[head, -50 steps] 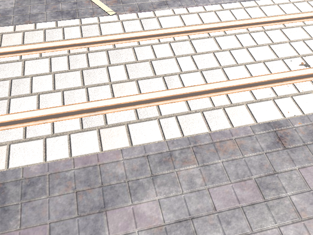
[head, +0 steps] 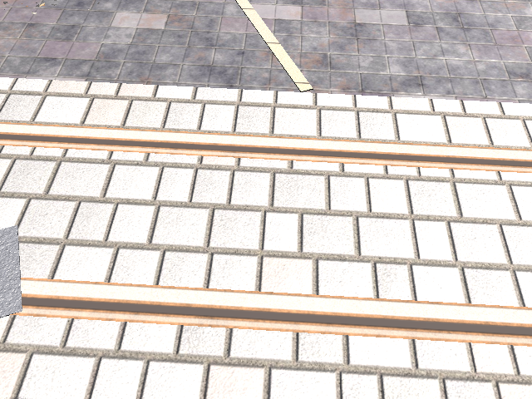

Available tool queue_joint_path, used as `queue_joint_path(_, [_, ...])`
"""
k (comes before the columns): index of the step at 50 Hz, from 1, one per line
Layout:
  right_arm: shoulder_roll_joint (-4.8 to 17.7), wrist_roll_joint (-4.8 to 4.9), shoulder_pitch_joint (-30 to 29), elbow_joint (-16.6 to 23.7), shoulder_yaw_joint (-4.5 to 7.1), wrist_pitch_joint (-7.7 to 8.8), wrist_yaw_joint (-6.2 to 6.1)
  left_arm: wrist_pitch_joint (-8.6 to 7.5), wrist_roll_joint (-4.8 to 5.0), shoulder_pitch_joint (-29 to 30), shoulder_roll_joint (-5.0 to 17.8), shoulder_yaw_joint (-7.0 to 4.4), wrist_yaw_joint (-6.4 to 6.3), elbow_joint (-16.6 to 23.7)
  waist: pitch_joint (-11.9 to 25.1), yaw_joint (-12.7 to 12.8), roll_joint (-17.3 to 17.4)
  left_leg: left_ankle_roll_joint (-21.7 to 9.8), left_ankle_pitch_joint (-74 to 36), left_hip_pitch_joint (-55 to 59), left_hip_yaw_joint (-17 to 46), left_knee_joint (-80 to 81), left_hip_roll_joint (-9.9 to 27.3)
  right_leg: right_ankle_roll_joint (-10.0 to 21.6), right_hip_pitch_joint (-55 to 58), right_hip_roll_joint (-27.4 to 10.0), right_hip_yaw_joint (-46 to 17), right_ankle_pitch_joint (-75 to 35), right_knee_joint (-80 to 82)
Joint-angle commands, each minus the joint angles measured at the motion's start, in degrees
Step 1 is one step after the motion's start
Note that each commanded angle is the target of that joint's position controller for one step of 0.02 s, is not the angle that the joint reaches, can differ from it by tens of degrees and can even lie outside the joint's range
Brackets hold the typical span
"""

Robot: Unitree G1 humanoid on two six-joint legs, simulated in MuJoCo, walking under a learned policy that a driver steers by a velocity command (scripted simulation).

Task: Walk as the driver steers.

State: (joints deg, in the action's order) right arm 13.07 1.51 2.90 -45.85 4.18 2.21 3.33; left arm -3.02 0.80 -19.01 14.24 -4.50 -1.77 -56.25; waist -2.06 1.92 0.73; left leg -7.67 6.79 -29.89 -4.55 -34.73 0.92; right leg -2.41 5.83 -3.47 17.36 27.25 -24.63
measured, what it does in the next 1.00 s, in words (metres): walks ahead, turning left: right foot, then left foot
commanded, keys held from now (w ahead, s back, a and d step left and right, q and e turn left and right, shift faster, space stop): w+q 0.30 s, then q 0.20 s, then no key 0.26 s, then w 0.24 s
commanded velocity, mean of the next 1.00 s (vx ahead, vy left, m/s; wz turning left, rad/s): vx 0.31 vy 0.00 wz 0.41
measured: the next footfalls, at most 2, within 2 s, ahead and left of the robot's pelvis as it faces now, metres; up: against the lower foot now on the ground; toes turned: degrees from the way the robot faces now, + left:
right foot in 0.48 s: +0.49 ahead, -0.04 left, +0.00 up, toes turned +22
left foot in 0.88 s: +0.34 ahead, +0.16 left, +0.00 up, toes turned +23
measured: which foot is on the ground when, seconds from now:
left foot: down 0.00-0.50, up 0.52-0.86, down 0.88-1.00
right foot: down 0.00-0.02, up 0.04-0.46, down 0.48-0.88, up 0.90-1.00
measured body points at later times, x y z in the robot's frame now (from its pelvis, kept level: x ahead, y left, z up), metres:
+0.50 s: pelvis +0.28 +0.01 +0.00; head +0.31 +0.03 +0.45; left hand +0.45 +0.31 -0.07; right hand +0.39 -0.26 -0.11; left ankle +0.13 +0.08 -0.71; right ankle +0.45 -0.05 -0.72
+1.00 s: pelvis +0.37 +0.05 +0.03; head +0.37 +0.07 +0.48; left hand +0.38 +0.35 -0.09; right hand +0.56 -0.17 -0.08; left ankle +0.31 +0.15 -0.72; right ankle +0.45 -0.06 -0.67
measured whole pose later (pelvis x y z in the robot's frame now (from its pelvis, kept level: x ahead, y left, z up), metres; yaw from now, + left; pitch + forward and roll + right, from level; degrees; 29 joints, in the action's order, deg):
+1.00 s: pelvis +0.37 +0.05 +0.03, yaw +25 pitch +2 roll -1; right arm 14.0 -0.3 18.8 -42.8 2.6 1.6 -1.2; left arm -3.0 1.1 -10.0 16.7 -3.2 1.0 -47.4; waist 2.2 -1.0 -1.6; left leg -1.6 15.7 -12.5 2.3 -26.1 0.7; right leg 1.8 -28.1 0.0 1.2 20.4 -49.8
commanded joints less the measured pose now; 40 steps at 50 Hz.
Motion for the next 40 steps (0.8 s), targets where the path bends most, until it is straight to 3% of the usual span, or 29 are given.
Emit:
queue_joint_path(1, [17.81, 0.21, 21.43, -1.87, 6.27, -0.28, -2.04, -1.01, -1.61, 2.47, 6.18, -0.65, -0.09, 6.34, 13.45, -9.82, 8.41, -9.25, 0.99, 40.88, 21.64, 5.15, 8.41, 2.25, -29.45, -3.55, -3.06, -22.63, -43.47])
queue_joint_path(2, [19.19, -0.52, 20.28, 0.10, 5.71, 0.80, -1.58, -3.64, -0.71, 0.32, 2.39, 0.98, 0.88, 8.98, 22.15, -5.90, 12.89, -19.46, 8.21, 52.73, 53.29, 15.51, 18.88, 1.03, -45.40, 6.83, -16.84, 7.98, -57.20])
queue_joint_path(3, [14.21, -0.97, 20.65, 0.03, 4.30, 1.38, -1.33, -5.57, 1.57, 7.84, 6.93, -0.09, 1.66, 10.46, 18.94, -8.93, 5.81, -15.60, 7.03, 51.84, 48.35, 18.43, 17.29, 2.59, -51.85, 3.44, -23.21, 4.27, -58.37])
queue_joint_path(4, [11.39, -0.68, 17.77, 0.20, 3.60, 1.93, -1.42, -6.44, 2.15, 10.02, 7.30, -0.10, 1.89, 11.15, 12.18, -7.59, 3.93, -13.04, 2.99, 44.57, 38.67, 18.01, 15.11, 3.99, -53.18, 0.83, -22.45, -1.19, -54.32])
queue_joint_path(5, [9.70, -0.39, 13.02, 1.33, 3.05, 2.21, -1.39, -6.53, 0.90, 9.91, 7.08, -0.30, 1.37, 10.16, 8.45, -4.61, -1.18, -10.76, -1.84, 35.55, 31.93, 18.14, 12.29, 4.02, -49.42, -1.78, -22.25, -5.32, -49.10])
queue_joint_path(6, [7.75, -0.47, 9.90, 2.34, 2.40, 2.29, -1.52, -5.92, -0.29, 9.43, 8.06, -1.02, 1.01, 9.82, 6.43, -2.63, -1.20, -9.59, -6.94, 28.82, 27.45, 19.02, 10.32, 3.50, -45.29, -3.21, -22.05, -7.54, -44.72])
queue_joint_path(7, [7.06, -0.85, 8.93, 2.99, 2.00, 2.32, -1.79, -4.98, -0.56, 8.50, 8.19, -1.32, 1.08, 9.90, 6.10, -1.16, -0.27, -9.33, -9.18, 24.79, 25.77, 20.27, 9.26, 2.93, -41.89, -4.02, -22.25, -9.03, -42.71])
queue_joint_path(9, [8.68, -0.61, 9.99, 3.08, 2.29, 2.53, -2.48, -3.65, -1.21, 8.76, 6.80, -1.26, 0.96, 10.69, 5.16, -0.44, 0.15, -9.61, -13.47, 20.69, 23.42, 21.61, 8.22, 1.14, -40.43, -3.87, -21.18, -10.87, -37.75])
queue_joint_path(11, [10.60, -0.55, 12.11, 2.92, 2.73, 2.54, -3.37, -3.06, -1.67, 12.67, 5.87, -0.98, 0.67, 12.26, 3.62, -1.34, 0.68, -9.07, -15.19, 18.60, 21.09, 22.33, 6.96, -0.40, -41.85, -2.85, -20.22, -16.18, -30.89])
queue_joint_path(16, [10.63, -0.32, 15.83, 2.44, 2.60, 1.59, -4.36, -3.53, -1.12, 22.93, 4.26, -0.04, 1.44, 15.75, 1.16, -5.11, 4.21, -4.78, -10.73, 16.31, 18.68, 20.40, 3.24, -0.53, -38.33, 1.81, -19.41, -31.42, -10.08])
queue_joint_path(20, [10.53, -0.10, 18.45, 1.72, 2.68, -0.02, -5.06, -4.12, -1.03, 24.99, 5.96, -0.34, 2.35, 17.96, 2.87, -5.73, 5.72, -2.03, -16.12, 20.43, 22.74, 12.51, 3.79, 0.75, -34.10, 5.36, -19.96, -31.88, -3.26])
queue_joint_path(22, [10.37, -0.30, 16.63, 2.99, 2.68, -0.67, -5.71, -4.54, -1.09, 22.22, 7.60, -0.85, 2.60, 17.58, 4.25, -3.92, 6.95, -0.95, -18.48, 23.63, 26.37, 7.16, 4.26, 2.14, -31.63, 5.78, -20.99, -28.25, -1.17])
queue_joint_path(23, [10.12, -0.28, 14.38, 4.15, 2.57, -0.79, -5.89, -4.87, -1.45, 18.49, 8.38, -1.15, 2.49, 16.70, 5.72, -1.64, 7.31, 0.38, -20.24, 23.84, 26.59, 2.94, 2.95, 3.29, -27.18, 5.44, -20.46, -30.40, 1.51])
queue_joint_path(24, [8.62, -0.49, 12.64, 5.68, 2.03, -0.66, -5.76, -5.20, -2.45, 13.23, 10.11, -1.57, 2.25, 15.95, 10.16, 1.01, 5.99, 2.61, -19.24, 21.05, 24.90, -5.38, -0.08, 5.66, -17.09, 1.59, -21.95, -39.47, 2.55])
queue_joint_path(25, [5.54, -1.71, 13.15, 7.66, 0.95, -0.53, -5.69, -4.94, -3.58, 6.14, 13.47, -2.01, 1.71, 15.64, 18.68, 2.73, -2.77, 5.52, 2.03, 11.37, 19.30, -21.97, -4.78, 9.38, -0.29, -10.62, -31.83, -61.72, -2.49])
queue_joint_path(26, [4.34, -0.47, 28.04, 7.38, 0.31, -0.32, -5.12, -3.81, -3.26, 4.26, 14.47, -2.07, 2.19, 14.57, 28.83, -3.38, -19.87, 8.03, 38.52, -2.62, 17.14, -36.95, -10.62, 22.21, 15.29, -25.53, -52.79, -67.84, -3.29])
queue_joint_path(27, [11.21, 0.02, 29.42, 4.77, 1.46, -0.93, -4.97, -2.79, -1.50, 7.57, 10.64, -1.54, 2.22, 16.20, 27.28, -2.99, -13.03, 9.45, 32.64, -5.89, 17.91, -43.46, -4.75, 21.76, 10.17, -24.09, -54.85, -48.77, -0.72])
queue_joint_path(28, [13.49, 0.16, 21.47, 5.57, 2.23, -1.93, -5.12, -1.92, -1.38, 10.54, 6.57, -0.32, 1.82, 17.59, 18.42, -0.74, -8.37, 10.71, 28.18, -8.50, 14.74, -44.69, -3.29, 18.78, 2.55, -19.19, -45.21, -40.44, 0.93])
queue_joint_path(29, [12.95, -0.19, 17.59, 6.08, 2.27, -3.03, -5.59, -0.96, -1.83, 13.22, 5.39, 0.52, 1.75, 17.50, 13.41, -1.22, -4.37, 11.23, 25.02, -7.78, 12.70, -42.76, -1.74, 16.82, -5.64, -15.56, -39.67, -34.56, 3.00])
queue_joint_path(30, [12.25, -0.77, 15.51, 6.91, 2.34, -3.85, -5.92, -0.40, -1.94, 14.84, 5.13, 0.88, 1.77, 17.27, 9.08, -1.88, -4.46, 11.34, 23.35, -6.05, 12.24, -40.00, -0.64, 16.31, -13.21, -13.18, -36.35, -32.06, 4.99])
queue_joint_path(31, [10.20, -0.70, 16.05, 7.12, 1.96, -4.40, -5.82, -0.12, -2.52, 15.74, 5.97, 0.85, 1.81, 16.70, 6.78, -3.35, -5.95, 11.08, 22.21, -1.56, 11.23, -36.49, -0.09, 15.50, -19.77, -10.86, -32.47, -31.51, 7.07])
queue_joint_path(33, [6.53, -0.91, 17.49, 7.12, 0.90, -4.28, -5.88, -0.28, -2.72, 16.27, 6.62, 0.60, 1.99, 15.76, 6.91, -4.32, -7.87, 10.92, 20.53, 3.59, 8.60, -27.14, -0.29, 15.77, -23.13, -8.40, -27.10, -36.69, 8.28])
queue_joint_path(36, [5.51, -1.61, 15.36, 7.55, -0.01, -3.65, -5.62, -0.04, -1.85, 16.13, 7.76, 0.22, 1.86, 14.76, 10.75, -3.49, -8.32, 10.57, 15.26, 9.23, 7.42, -15.05, 0.86, 16.96, -21.20, -9.61, -25.19, -42.88, 7.53])
queue_joint_path(38, [6.58, -1.44, 13.67, 7.74, 0.01, -3.79, -5.23, 0.67, -1.32, 15.05, 8.70, 0.07, 1.75, 14.09, 11.40, -2.61, -8.61, 10.14, 12.45, 11.78, 6.77, -9.75, 0.86, 16.74, -20.33, -10.22, -25.62, -35.98, 7.78])
queue_joint_path(40, [6.57, -1.40, 13.96, 7.01, -0.01, -3.88, -4.68, 1.25, -0.63, 14.61, 8.96, 0.22, 2.05, 13.58, 10.40, -3.02, -8.04, 8.52, 8.38, 17.07, 4.95, -1.88, -0.01, 14.89, -23.75, -9.03, -26.03, -11.67, 9.77])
